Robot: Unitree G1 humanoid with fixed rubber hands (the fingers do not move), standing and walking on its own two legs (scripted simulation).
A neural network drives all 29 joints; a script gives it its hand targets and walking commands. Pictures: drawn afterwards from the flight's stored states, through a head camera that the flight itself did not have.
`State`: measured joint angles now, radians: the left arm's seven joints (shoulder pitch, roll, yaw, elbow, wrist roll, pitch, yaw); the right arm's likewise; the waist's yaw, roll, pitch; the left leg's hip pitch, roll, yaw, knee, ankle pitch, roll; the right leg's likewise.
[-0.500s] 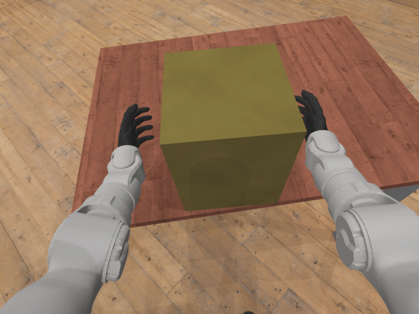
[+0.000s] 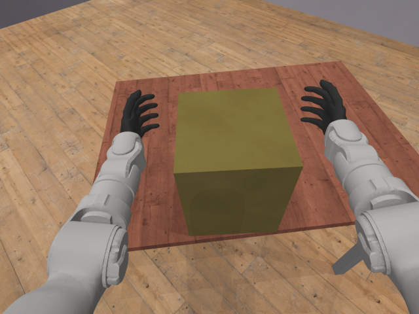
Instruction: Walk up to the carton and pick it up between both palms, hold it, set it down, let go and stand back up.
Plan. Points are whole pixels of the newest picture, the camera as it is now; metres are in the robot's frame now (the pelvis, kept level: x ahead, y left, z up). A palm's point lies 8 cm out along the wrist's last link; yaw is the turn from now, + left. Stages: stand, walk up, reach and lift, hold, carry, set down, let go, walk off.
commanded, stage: set down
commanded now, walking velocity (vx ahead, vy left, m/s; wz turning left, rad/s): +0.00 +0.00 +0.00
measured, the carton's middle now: (230, 165) +0.45 -0.01 +0.02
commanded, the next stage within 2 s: none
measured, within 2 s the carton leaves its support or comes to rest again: neither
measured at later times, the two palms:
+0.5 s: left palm (135, 130) +0.43 +0.17 +0.15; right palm (353, 128) +0.43 -0.22 +0.15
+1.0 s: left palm (121, 166) +0.36 +0.18 +0.14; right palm (335, 168) +0.37 -0.18 +0.11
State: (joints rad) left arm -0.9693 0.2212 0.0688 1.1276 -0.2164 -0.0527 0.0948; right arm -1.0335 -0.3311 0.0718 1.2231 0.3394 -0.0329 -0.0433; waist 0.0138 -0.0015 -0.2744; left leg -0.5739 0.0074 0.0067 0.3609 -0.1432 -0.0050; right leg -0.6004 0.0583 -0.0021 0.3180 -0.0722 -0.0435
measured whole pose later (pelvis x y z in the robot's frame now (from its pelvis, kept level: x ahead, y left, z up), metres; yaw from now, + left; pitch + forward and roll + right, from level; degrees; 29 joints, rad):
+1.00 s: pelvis -0.01 +0.01 +0.02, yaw +2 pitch +6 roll +0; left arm -0.58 0.14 0.02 0.49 -0.16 0.48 0.11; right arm -0.57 -0.30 0.06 0.72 0.30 0.21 -0.12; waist 0.00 0.00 -0.16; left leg -0.21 -0.02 -0.02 0.13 -0.03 0.01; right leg -0.22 0.03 -0.02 0.09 0.02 -0.03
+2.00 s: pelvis +0.02 +0.01 +0.01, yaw +3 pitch +6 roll +0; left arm 0.23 0.14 -0.17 0.35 -0.15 -0.22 0.13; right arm 0.28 -0.26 -0.01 0.37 0.27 -0.23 0.06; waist -0.01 -0.03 -0.07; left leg -0.24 -0.02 -0.03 0.33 -0.19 0.01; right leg -0.28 0.03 -0.04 0.33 -0.16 -0.04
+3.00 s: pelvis +0.03 +0.02 +0.01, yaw +0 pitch +5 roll +0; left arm 0.30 0.14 -0.03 0.37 0.01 0.28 0.12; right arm 0.31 -0.15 -0.01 0.57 0.03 -0.05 0.01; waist 0.00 -0.05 0.02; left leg -0.21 -0.02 0.02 0.37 -0.25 0.02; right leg -0.27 0.03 0.01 0.39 -0.21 -0.03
